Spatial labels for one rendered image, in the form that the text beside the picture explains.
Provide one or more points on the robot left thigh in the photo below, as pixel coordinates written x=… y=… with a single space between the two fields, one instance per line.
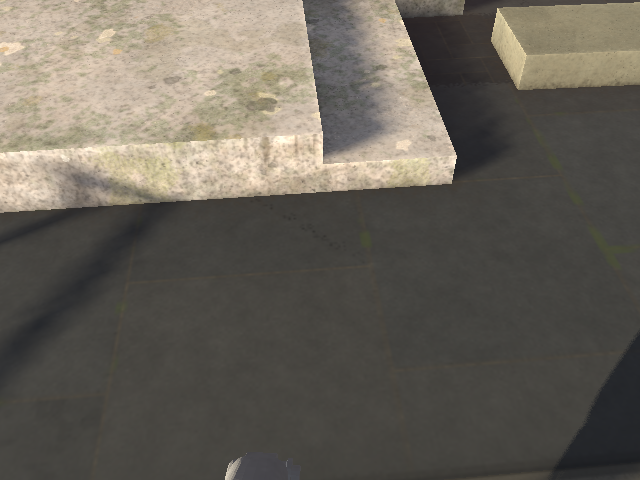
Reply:
x=263 y=466

